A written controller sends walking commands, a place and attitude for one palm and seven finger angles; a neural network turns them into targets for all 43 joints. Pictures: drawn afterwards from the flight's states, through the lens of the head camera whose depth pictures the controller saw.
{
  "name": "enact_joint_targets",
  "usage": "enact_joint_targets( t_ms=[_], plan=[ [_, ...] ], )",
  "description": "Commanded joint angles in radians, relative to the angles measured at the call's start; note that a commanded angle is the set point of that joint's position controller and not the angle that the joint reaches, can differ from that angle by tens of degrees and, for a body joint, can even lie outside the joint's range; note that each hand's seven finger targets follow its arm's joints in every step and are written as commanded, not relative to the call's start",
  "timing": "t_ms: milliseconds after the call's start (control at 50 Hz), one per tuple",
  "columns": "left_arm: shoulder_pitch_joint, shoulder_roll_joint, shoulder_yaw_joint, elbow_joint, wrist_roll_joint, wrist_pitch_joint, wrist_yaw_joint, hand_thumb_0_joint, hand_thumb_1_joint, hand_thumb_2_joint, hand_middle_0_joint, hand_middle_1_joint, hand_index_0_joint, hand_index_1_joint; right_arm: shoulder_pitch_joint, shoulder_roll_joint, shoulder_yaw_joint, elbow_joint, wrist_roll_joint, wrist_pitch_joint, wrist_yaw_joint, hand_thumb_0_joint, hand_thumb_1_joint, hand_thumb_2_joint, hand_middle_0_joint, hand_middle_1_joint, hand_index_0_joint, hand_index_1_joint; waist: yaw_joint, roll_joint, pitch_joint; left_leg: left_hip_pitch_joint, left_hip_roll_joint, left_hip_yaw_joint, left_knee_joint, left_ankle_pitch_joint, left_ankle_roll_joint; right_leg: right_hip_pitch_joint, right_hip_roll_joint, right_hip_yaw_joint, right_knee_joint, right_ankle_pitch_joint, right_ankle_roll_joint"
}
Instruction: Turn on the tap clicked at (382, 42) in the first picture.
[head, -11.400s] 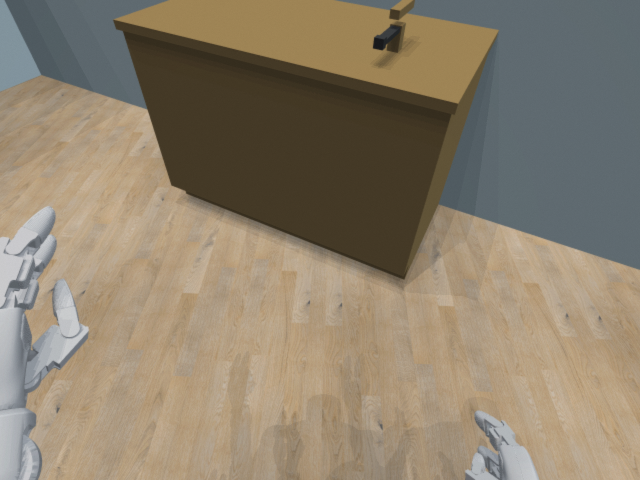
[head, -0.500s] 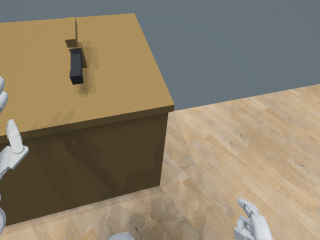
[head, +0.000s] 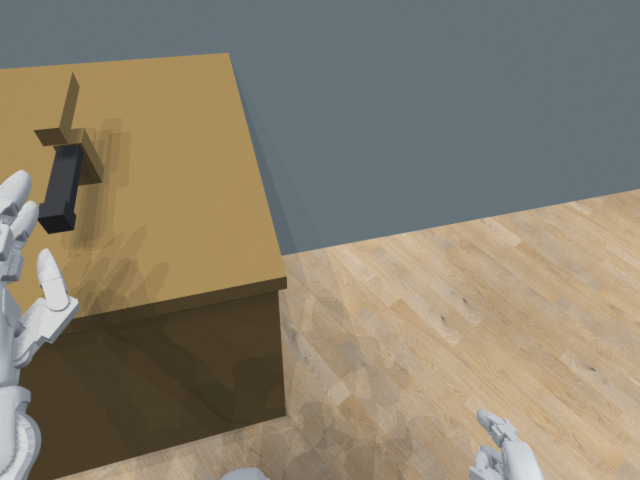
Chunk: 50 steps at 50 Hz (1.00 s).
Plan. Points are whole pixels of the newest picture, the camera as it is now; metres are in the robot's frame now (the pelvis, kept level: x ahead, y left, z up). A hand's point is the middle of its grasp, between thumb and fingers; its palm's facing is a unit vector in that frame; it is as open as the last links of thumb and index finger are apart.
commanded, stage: come to a stop and stand still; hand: left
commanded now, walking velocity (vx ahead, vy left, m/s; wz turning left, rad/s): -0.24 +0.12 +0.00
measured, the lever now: (57, 217) +0.36 +0.35 +0.12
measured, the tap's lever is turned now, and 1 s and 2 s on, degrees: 0 0 0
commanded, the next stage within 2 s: look again from close up in 1.02 s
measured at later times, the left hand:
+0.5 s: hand (151, 287) +0.25 +0.19 +0.16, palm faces +0.37 -0.80 -0.47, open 7.4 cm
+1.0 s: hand (122, 308) +0.22 +0.19 +0.18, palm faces +0.41 -0.86 -0.32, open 7.5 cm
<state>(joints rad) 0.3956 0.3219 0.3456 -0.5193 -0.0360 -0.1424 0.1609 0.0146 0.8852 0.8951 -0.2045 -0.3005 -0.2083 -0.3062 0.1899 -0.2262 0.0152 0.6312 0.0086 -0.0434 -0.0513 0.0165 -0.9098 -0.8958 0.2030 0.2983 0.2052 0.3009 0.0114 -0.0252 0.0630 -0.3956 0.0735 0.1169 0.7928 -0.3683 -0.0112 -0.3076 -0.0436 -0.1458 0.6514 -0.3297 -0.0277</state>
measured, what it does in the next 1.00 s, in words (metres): steps on the spot: left foot, then left foot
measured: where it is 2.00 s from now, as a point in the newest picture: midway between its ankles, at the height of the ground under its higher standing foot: outside the picture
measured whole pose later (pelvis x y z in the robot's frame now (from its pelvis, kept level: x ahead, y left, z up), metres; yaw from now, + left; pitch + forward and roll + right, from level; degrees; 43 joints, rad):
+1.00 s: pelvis +0.01 -0.04 +0.01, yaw +0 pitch -1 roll +0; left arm 0.41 0.30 0.28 -0.46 -0.02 -0.13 0.15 0.02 0.89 0.90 -0.20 -0.30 -0.21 -0.31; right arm 0.24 -0.17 0.06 0.63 0.00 -0.07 -0.05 0.01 -0.91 -0.90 0.21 0.30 0.21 0.30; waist 0.02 0.01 -0.01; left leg -0.26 0.05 0.03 0.56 -0.30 0.00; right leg -0.28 0.03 -0.06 0.51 -0.21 -0.05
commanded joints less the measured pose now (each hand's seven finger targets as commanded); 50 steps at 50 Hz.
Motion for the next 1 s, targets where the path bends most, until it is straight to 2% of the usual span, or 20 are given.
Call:
enact_joint_targets(
  t_ms=[0, 20, 40, 60, 120, 160, 180, 220, 260, 300, 380, 500, 560, 580, 620, 720, 780, 820, 900, 980],
  plan=[
    [-0.046, 0.246, 0.147, -0.453, -0.010, -0.116, 0.033, 0.000, 0.900, 0.900, -0.200, -0.300, -0.200, -0.300, -0.084, -0.109, -0.067, -0.208, -0.014, -0.067, -0.009, 0.000, -0.900, -0.900, 0.200, 0.300, 0.200, 0.300, -0.003, 0.420, -0.237, 0.407, 0.187, -0.360, -0.388, 0.373, 0.102, -0.181, -0.004, 0.053, 0.244, -0.059, 0.007],
    [-0.032, 0.262, 0.152, -0.458, 0.000, -0.133, 0.031, 0.000, 0.900, 0.900, -0.200, -0.300, -0.200, -0.300, -0.084, -0.088, -0.060, -0.214, -0.013, -0.075, 0.003, 0.000, -0.900, -0.900, 0.200, 0.300, 0.200, 0.300, 0.002, 0.444, -0.219, 0.403, 0.313, -0.510, -0.452, 0.538, 0.191, -0.248, 0.023, 0.106, 0.370, -0.256, 0.020],
    [-0.007, 0.284, 0.185, -0.404, 0.004, -0.133, 0.028, 0.000, 0.900, 0.900, -0.200, -0.300, -0.200, -0.300, -0.080, -0.076, -0.058, -0.203, -0.016, -0.087, 0.011, 0.000, -0.900, -0.900, 0.200, 0.300, 0.200, 0.300, 0.002, 0.327, -0.189, 0.383, 0.296, -0.461, -0.454, 0.643, 0.189, -0.257, 0.025, 0.135, 0.404, -0.215, 0.020],
    [-0.019, 0.302, 0.200, -0.427, -0.003, -0.131, 0.023, 0.000, 0.900, 0.900, -0.200, -0.300, -0.200, -0.300, -0.083, -0.069, -0.050, -0.195, -0.029, -0.092, 0.010, 0.000, -0.900, -0.900, 0.200, 0.300, 0.200, 0.300, -0.005, 0.393, -0.197, 0.362, 0.273, -0.400, -0.429, 0.712, 0.162, -0.231, -0.011, 0.133, 0.353, -0.193, 0.025],
    [0.039, 0.268, 0.197, -0.341, -0.010, -0.116, 0.032, 0.000, 0.900, 0.900, -0.200, -0.300, -0.200, -0.300, -0.042, -0.068, -0.049, -0.189, -0.009, -0.113, 0.020, 0.000, -0.900, -0.900, 0.200, 0.300, 0.200, 0.300, -0.006, 0.371, -0.188, 0.365, 0.172, -0.148, -0.307, 0.847, 0.077, -0.082, 0.011, 0.073, -0.007, -0.036, 0.027],
    [0.095, 0.230, 0.181, -0.218, -0.013, -0.093, 0.028, 0.000, 0.900, 0.900, -0.200, -0.300, -0.200, -0.300, -0.020, -0.079, -0.047, -0.189, 0.006, -0.110, 0.019, 0.000, -0.900, -0.900, 0.200, 0.300, 0.200, 0.300, -0.009, 0.246, -0.182, 0.266, 0.143, -0.088, -0.258, 0.695, 0.040, 0.093, 0.029, 0.052, -0.207, 0.178, 0.029],
    [0.131, 0.200, 0.166, -0.119, -0.014, -0.078, 0.020, 0.000, 0.900, 0.900, -0.200, -0.300, -0.200, -0.300, -0.020, -0.077, -0.043, -0.190, 0.009, -0.104, 0.014, 0.000, -0.900, -0.900, 0.200, 0.300, 0.200, 0.300, -0.010, 0.129, -0.174, 0.183, 0.109, -0.049, -0.215, 0.583, 0.019, 0.183, 0.011, 0.076, -0.238, 0.412, 0.025],
    [0.079, 0.217, 0.164, -0.067, -0.015, -0.066, 0.019, 0.000, 0.900, 0.900, -0.200, -0.300, -0.200, -0.300, -0.023, -0.065, -0.034, -0.199, 0.006, -0.097, 0.008, 0.000, -0.900, -0.900, 0.200, 0.300, 0.200, 0.300, -0.027, -0.084, -0.188, 0.051, -0.015, -0.019, -0.084, 0.226, -0.033, 0.240, -0.168, 0.285, -0.213, 0.936, -0.045],
    [0.080, 0.197, 0.135, -0.004, -0.014, -0.047, 0.010, 0.000, 0.900, 0.900, -0.200, -0.300, -0.200, -0.300, -0.033, -0.072, -0.041, -0.194, 0.017, -0.087, 0.004, 0.000, -0.900, -0.900, 0.200, 0.300, 0.200, 0.300, -0.007, -0.228, -0.170, -0.028, -0.041, -0.094, 0.062, -0.114, -0.027, 0.225, -0.269, 0.374, -0.237, 1.008, -0.088],
    [0.062, 0.221, 0.141, -0.011, -0.004, -0.049, 0.011, 0.000, 0.900, 0.900, -0.200, -0.300, -0.200, -0.300, -0.059, -0.057, -0.020, -0.183, 0.012, -0.067, -0.002, 0.000, -0.900, -0.900, 0.200, 0.300, 0.200, 0.300, 0.001, -0.179, -0.160, -0.079, -0.029, -0.135, 0.136, -0.134, -0.021, 0.237, -0.293, 0.352, -0.225, 0.989, -0.088],
    [-0.006, 0.244, 0.135, -0.156, 0.013, -0.064, 0.023, 0.000, 0.900, 0.900, -0.200, -0.300, -0.200, -0.300, -0.109, -0.055, -0.003, -0.203, -0.004, -0.040, -0.016, 0.000, -0.900, -0.900, 0.200, 0.300, 0.200, 0.300, 0.001, -0.128, -0.230, -0.072, -0.053, -0.095, 0.125, -0.059, -0.027, 0.298, -0.255, 0.254, -0.197, 0.947, -0.074],
    [0.052, 0.278, 0.179, -0.356, 0.003, -0.070, 0.055, 0.000, 0.900, 0.900, -0.200, -0.300, -0.200, -0.300, -0.094, -0.060, -0.034, -0.221, -0.011, -0.044, -0.022, 0.000, -0.900, -0.900, 0.200, 0.300, 0.200, 0.300, 0.017, -0.114, -0.271, 0.043, -0.058, -0.070, -0.091, 0.007, -0.006, 0.250, -0.272, 0.292, -0.235, 0.636, -0.112],
    [0.102, 0.254, 0.192, -0.302, -0.007, -0.068, 0.060, 0.000, 0.900, 0.900, -0.200, -0.300, -0.200, -0.300, -0.051, -0.064, -0.048, -0.203, -0.009, -0.044, -0.022, 0.000, -0.900, -0.900, 0.200, 0.300, 0.200, 0.300, -0.005, -0.064, -0.270, 0.215, -0.078, -0.057, -0.310, 0.180, -0.003, 0.148, -0.206, 0.254, -0.221, 0.348, -0.057],
    [0.118, 0.235, 0.177, -0.274, -0.013, -0.066, 0.055, 0.000, 0.900, 0.900, -0.200, -0.300, -0.200, -0.300, -0.044, -0.079, -0.059, -0.199, -0.004, -0.045, -0.025, 0.000, -0.900, -0.900, 0.200, 0.300, 0.200, 0.300, -0.008, 0.004, -0.247, 0.255, -0.029, -0.093, -0.373, 0.201, 0.007, 0.098, -0.167, 0.229, -0.177, 0.210, -0.030],
    [0.079, 0.228, 0.167, -0.257, -0.006, -0.081, 0.046, 0.000, 0.900, 0.900, -0.200, -0.300, -0.200, -0.300, -0.058, -0.111, -0.063, -0.207, 0.009, -0.055, -0.025, 0.000, -0.900, -0.900, 0.200, 0.300, 0.200, 0.300, 0.007, 0.211, -0.213, 0.224, 0.163, -0.304, -0.456, 0.289, 0.091, 0.013, -0.014, 0.136, -0.040, 0.017, 0.036],
    [-0.040, 0.169, 0.082, -0.098, 0.009, -0.082, 0.011, 0.000, 0.900, 0.900, -0.200, -0.300, -0.200, -0.300, -0.056, -0.089, -0.037, -0.165, 0.005, -0.083, -0.021, 0.000, -0.900, -0.900, 0.200, 0.300, 0.200, 0.300, -0.011, 0.215, -0.079, 0.028, 0.153, -0.244, -0.512, 0.070, 0.087, 0.069, 0.023, 0.107, -0.034, 0.014, 0.038],
    [-0.127, 0.142, 0.016, -0.113, 0.017, -0.070, 0.003, 0.000, 0.900, 0.900, -0.200, -0.300, -0.200, -0.300, -0.077, -0.092, -0.027, -0.174, 0.005, -0.091, -0.018, 0.000, -0.900, -0.900, 0.200, 0.300, 0.200, 0.300, -0.010, 0.145, -0.049, -0.024, 0.120, -0.204, -0.497, -0.146, 0.070, 0.132, 0.027, 0.120, -0.164, 0.060, 0.033],
    [-0.161, 0.148, 0.009, -0.124, 0.026, -0.064, 0.004, 0.000, 0.900, 0.900, -0.200, -0.300, -0.200, -0.300, -0.070, -0.097, -0.029, -0.169, -0.001, -0.090, -0.015, 0.000, -0.900, -0.900, 0.200, 0.300, 0.200, 0.300, -0.006, 0.087, -0.053, -0.066, 0.074, -0.179, -0.475, -0.257, 0.054, 0.147, 0.014, 0.167, -0.217, -0.035, 0.020],
    [-0.177, 0.217, 0.067, -0.206, 0.017, -0.061, 0.009, 0.000, 0.900, 0.900, -0.200, -0.300, -0.200, -0.300, -0.074, -0.080, -0.025, -0.164, -0.014, -0.086, -0.014, 0.000, -0.900, -0.900, 0.200, 0.300, 0.200, 0.300, -0.004, 0.002, -0.058, 0.076, -0.026, -0.097, -0.285, -0.116, 0.031, -0.027, -0.089, 0.336, -0.396, -0.254, -0.039],
    [-0.104, 0.238, 0.126, -0.188, 0.003, -0.069, 0.015, 0.000, 0.900, 0.900, -0.200, -0.300, -0.200, -0.300, -0.066, -0.075, -0.021, -0.158, -0.016, -0.086, -0.013, 0.000, -0.900, -0.900, 0.200, 0.300, 0.200, 0.300, -0.001, 0.086, -0.122, 0.150, -0.015, -0.125, -0.332, 0.034, 0.026, 0.015, -0.067, 0.291, -0.346, -0.100, -0.029]
  ],
)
